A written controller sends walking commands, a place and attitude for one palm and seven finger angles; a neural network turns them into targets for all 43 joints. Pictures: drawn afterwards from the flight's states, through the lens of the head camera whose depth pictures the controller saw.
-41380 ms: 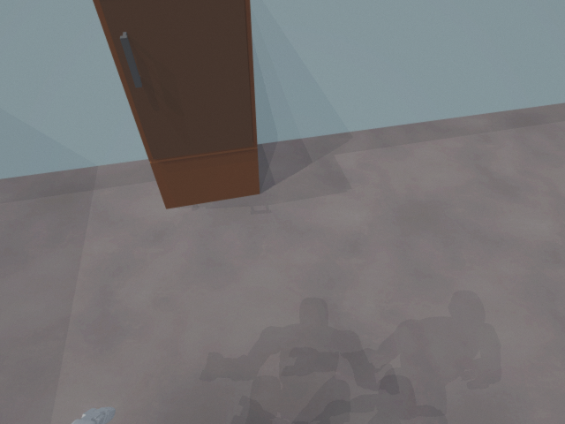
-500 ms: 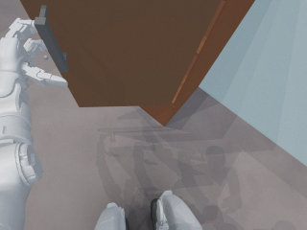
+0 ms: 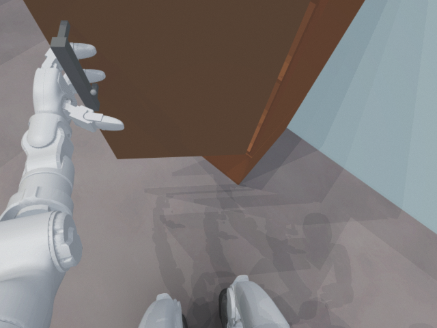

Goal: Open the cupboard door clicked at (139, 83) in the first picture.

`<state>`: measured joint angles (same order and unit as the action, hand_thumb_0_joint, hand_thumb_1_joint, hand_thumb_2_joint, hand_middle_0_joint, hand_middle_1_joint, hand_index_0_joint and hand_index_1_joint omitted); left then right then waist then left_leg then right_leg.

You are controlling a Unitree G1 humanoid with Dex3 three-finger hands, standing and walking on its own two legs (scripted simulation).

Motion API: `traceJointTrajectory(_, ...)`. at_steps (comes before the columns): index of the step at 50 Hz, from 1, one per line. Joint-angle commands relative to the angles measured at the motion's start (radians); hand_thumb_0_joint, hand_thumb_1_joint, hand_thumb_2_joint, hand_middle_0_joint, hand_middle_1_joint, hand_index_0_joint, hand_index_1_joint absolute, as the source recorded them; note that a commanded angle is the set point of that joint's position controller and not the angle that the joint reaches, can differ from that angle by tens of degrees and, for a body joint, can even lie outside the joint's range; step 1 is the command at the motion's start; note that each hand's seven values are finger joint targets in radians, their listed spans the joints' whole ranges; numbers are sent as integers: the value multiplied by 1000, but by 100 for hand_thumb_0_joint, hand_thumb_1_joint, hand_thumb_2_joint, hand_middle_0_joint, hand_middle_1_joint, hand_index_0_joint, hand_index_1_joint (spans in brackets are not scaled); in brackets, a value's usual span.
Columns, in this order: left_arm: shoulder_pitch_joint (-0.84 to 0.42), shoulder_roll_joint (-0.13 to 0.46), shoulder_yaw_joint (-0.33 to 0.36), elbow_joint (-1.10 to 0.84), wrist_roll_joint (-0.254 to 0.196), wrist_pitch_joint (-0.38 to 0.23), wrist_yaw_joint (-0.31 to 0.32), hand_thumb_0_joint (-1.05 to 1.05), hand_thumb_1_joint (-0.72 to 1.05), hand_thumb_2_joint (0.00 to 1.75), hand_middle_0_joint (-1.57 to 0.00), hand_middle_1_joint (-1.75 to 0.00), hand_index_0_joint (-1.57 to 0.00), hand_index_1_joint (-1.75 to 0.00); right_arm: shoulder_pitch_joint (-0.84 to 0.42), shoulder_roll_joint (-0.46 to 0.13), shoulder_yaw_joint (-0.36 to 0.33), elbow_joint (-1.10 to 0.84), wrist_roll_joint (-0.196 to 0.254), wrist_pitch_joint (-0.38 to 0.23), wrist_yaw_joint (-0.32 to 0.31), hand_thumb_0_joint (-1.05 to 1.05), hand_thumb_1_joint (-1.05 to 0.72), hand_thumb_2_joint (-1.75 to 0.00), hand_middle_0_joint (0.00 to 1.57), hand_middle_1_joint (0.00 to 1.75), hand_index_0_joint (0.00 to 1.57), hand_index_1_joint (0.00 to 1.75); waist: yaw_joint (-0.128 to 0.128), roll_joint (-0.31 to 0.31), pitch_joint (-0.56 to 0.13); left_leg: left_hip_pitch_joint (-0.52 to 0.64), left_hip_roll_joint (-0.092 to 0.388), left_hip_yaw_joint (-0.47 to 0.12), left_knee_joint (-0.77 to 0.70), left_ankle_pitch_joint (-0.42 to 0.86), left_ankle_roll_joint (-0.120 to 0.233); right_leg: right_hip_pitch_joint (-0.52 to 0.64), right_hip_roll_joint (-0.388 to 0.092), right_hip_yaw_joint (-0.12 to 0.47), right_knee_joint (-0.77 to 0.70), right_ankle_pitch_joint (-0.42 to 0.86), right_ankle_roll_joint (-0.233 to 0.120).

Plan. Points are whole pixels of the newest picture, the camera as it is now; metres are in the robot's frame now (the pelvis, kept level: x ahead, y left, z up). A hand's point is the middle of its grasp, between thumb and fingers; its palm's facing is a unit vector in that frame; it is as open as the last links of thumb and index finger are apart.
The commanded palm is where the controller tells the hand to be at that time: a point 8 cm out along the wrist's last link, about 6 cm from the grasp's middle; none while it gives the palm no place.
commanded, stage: slide the fingers in behind the handle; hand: left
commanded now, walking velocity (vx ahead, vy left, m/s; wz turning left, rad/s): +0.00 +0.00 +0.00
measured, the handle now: (80, 70) +0.57 +0.20 +0.05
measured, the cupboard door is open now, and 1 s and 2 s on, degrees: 44 45 71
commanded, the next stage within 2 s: close the thumb around the handle in 0.36 s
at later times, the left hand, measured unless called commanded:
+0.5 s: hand (93, 94) +0.51 +0.17 +0.06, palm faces +0.00 -1.00 -0.03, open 14.1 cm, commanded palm +0.49 +0.21 +0.06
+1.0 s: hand (92, 93) +0.51 +0.17 +0.06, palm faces -0.01 -1.00 -0.03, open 6.9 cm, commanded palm +0.49 +0.20 +0.06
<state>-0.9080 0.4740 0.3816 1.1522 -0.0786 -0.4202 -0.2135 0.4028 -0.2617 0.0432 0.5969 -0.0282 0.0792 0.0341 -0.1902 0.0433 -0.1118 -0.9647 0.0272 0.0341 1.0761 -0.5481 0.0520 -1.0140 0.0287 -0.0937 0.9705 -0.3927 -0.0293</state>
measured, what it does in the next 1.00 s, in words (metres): stands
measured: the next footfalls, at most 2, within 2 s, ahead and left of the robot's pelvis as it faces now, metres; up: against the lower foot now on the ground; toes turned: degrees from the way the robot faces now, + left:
none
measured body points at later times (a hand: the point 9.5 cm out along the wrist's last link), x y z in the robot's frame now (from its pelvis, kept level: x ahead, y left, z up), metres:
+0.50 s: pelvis +0.00 -0.01 +0.00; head +0.15 +0.01 +0.42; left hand +0.51 +0.22 +0.06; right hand +0.00 -0.28 -0.11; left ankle -0.03 +0.08 -0.66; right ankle +0.03 -0.11 -0.66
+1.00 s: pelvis +0.00 +0.00 +0.00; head +0.15 +0.01 +0.42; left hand +0.51 +0.23 +0.06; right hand +0.00 -0.27 -0.11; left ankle -0.03 +0.08 -0.66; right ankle +0.03 -0.11 -0.66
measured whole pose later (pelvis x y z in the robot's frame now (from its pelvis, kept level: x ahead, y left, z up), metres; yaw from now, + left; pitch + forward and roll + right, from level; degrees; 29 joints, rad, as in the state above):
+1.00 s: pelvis +0.00 +0.00 +0.00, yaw +1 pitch +25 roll -3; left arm -0.93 0.48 0.36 1.18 -0.09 -0.44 -0.23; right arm 0.40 -0.27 0.04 0.62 -0.03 0.05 0.02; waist -0.18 0.04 -0.11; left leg -0.98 0.02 0.02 1.09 -0.55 0.05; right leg -1.03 0.02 -0.10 0.98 -0.40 -0.04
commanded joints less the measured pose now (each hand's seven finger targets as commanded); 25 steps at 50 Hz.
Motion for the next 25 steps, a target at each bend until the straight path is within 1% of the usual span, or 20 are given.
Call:
traceJointTrajectory(1, -471, 196, -12, -242, -5, -101, 5, 0, -50, 30, -30, -120, -30, -120, 200, -181, -67, -31, -3, -16, -15, 0, -90, -90, 20, 30, 20, 30, -24, 122, -512, 324, -1, -105, -102, 588, -42, 299, 19, 58, -43, 386, 1)
traceJointTrajectory(2, -462, 218, 3, -252, 0, -108, 4, 0, -50, 30, -30, -120, -30, -120, 203, -183, -70, -24, -5, -17, -14, 0, -90, -90, 20, 30, 20, 30, -9, 141, -555, 345, -1, -105, -98, 608, -46, 308, 17, 63, -42, 394, 2)
traceJointTrajectory(3, -453, 187, -23, -239, -1, -105, -1, 0, -50, 30, -30, -120, -30, -120, 198, -179, -68, -24, -2, -17, -12, 0, -90, -90, 20, 30, 20, 30, -14, 149, -552, 347, -3, -100, -96, 604, -45, 305, 18, 64, -43, 397, 2)
traceJointTrajectory(4, -447, 203, -6, -230, -4, -103, -2, 0, -50, 30, -30, -120, -30, -120, 203, -183, -68, -20, -4, -18, -13, 0, -90, -90, 20, 30, 20, 30, -14, 124, -545, 332, -2, -99, -97, 594, -43, 317, 18, 65, -47, 402, 1)
traceJointTrajectory(6, -446, 211, -7, -246, -8, -108, -12, 0, -50, 30, -30, -120, -30, -120, 201, -183, -69, -25, -2, -20, -16, 0, -90, -90, 20, 30, 20, 30, -12, 130, -549, 328, -5, -96, -98, 597, -38, 339, 18, 69, -47, 419, -2)
traceJointTrajectory(7, -446, 199, -14, -229, -11, -104, -17, 0, -50, 30, -30, -120, -30, -120, 198, -182, -68, -20, -1, -20, -16, 0, -90, -90, 20, 30, 20, 30, -16, 118, -544, 314, -6, -95, -99, 572, -37, 339, 18, 70, -50, 413, 2)
traceJointTrajectory(9, -452, 227, 6, -221, -13, -101, -20, 0, -50, 30, -30, -120, -30, -120, 196, -185, -67, -17, 1, -22, -20, 0, -90, -90, 20, 30, 20, 30, -17, 87, -520, 268, -9, -87, -101, 520, -29, 360, 16, 78, -55, 404, 3)
traceJointTrajectory(10, -471, 203, -20, -232, -14, -102, -23, 0, -50, 30, -30, -120, -30, -120, 192, -182, -66, -17, 2, -24, -22, 0, -90, -90, 20, 30, 20, 30, -25, 100, -523, 271, -11, -86, -105, 511, -28, 362, 15, 79, -57, 401, 3)
traceJointTrajectory(11, -480, 198, -19, -248, -18, -108, -24, 0, -50, 30, -30, -120, -30, -120, 196, -182, -68, -20, 1, -28, -22, 0, -90, -90, 20, 30, 20, 30, -19, 133, -540, 302, -11, -91, -102, 541, -30, 347, 15, 74, -51, 406, -2)
traceJointTrajectory(14, -449, 216, -2, -233, -20, -105, -24, 0, -50, 30, -30, -120, -30, -120, 196, -184, -68, -12, 1, -29, -22, 0, -90, -90, 20, 30, 20, 30, -12, 123, -538, 307, -7, -92, -101, 564, -34, 348, 16, 74, -51, 416, 0)
traceJointTrajectory(15, -453, 189, -25, -241, -20, -106, -25, 0, -50, 30, -30, -120, -30, -120, 192, -182, -69, -16, 1, -30, -20, 0, -90, -90, 20, 30, 20, 30, -16, 128, -542, 308, -10, -88, -100, 552, -32, 344, 15, 76, -54, 412, 2)
traceJointTrajectory(16, -467, 185, -32, -244, -22, -111, -27, 0, -50, 30, -30, -120, -30, -120, 193, -182, -68, -15, 1, -33, -22, 0, -90, -90, 20, 30, 20, 30, -21, 151, -532, 328, -8, -93, -99, 576, -34, 325, 15, 72, -53, 413, -2)
traceJointTrajectory(17, -452, 184, -30, -214, -20, -108, -26, 0, -50, 30, -30, -120, -30, -120, 193, -183, -69, -7, 1, -31, -22, 0, -90, -90, 20, 30, 20, 30, -21, 126, -515, 316, -6, -94, -98, 558, -35, 312, 15, 70, -55, 398, 2)
traceJointTrajectory(18, -474, 175, -40, -210, -21, -104, -25, 0, -50, 30, -30, -120, -30, -120, 191, -184, -67, -4, 1, -32, -22, 0, -90, -90, 20, 30, 20, 30, -32, 127, -495, 304, -6, -94, -97, 542, -33, 301, 15, 70, -55, 388, 3)
traceJointTrajectory(19, -472, 193, -26, -197, -18, -102, -22, 0, -50, 30, -30, -120, -30, -120, 194, -187, -68, -1, 1, -31, -23, 0, -90, -90, 20, 30, 20, 30, -32, 93, -484, 284, -7, -95, -99, 518, -31, 309, 15, 70, -58, 377, 4)
traceJointTrajectory(20, -483, 183, -38, -201, -18, -101, -24, 0, -50, 30, -30, -120, -30, -120, 190, -186, -67, -6, 1, -34, -23, 0, -90, -90, 20, 30, 20, 30, -34, 106, -492, 267, -12, -87, -98, 493, -27, 322, 14, 79, -59, 373, 4)
traceJointTrajectory(21, -495, 207, -18, -211, -18, -106, -22, 0, -50, 30, -30, -120, -30, -120, 196, -189, -68, -8, 0, -36, -26, 0, -90, -90, 20, 30, 20, 30, -31, 112, -509, 282, -12, -90, -95, 516, -26, 326, 14, 76, -51, 389, -1)
traceJointTrajectory(22, -497, 195, -31, -203, -13, -104, -25, 0, -50, 30, -30, -120, -30, -120, 194, -186, -67, -6, 0, -36, -25, 0, -90, -90, 20, 30, 20, 30, -31, 125, -525, 280, -13, -90, -93, 513, -29, 325, 13, 78, -50, 387, 2)
traceJointTrajectory(24, -501, 219, -17, -183, -11, -97, -27, 0, -44, 32, -30, -121, -30, -121, 196, -190, -66, 0, 0, -36, -29, 0, -90, -90, 20, 30, 20, 30, -38, 97, -503, 255, -12, -89, -89, 503, -26, 328, 12, 80, -51, 390, 4)
traceJointTrajectory(25, -490, 228, -1, -187, -14, -95, -26, 0, -39, 35, -31, -121, -31, -121, 197, -189, -66, -6, 0, -36, -28, 0, -90, -90, 20, 30, 20, 30, -28, 98, -516, 249, -15, -85, -91, 498, -25, 348, 12, 83, -52, 393, 4)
